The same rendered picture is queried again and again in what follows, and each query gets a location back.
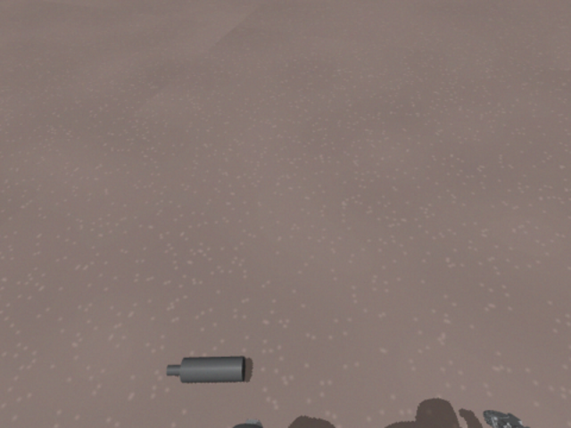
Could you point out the bottle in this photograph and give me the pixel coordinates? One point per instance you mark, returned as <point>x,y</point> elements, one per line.
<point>209,370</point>

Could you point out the right robot hand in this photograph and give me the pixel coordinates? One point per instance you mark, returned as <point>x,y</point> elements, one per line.
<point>499,420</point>

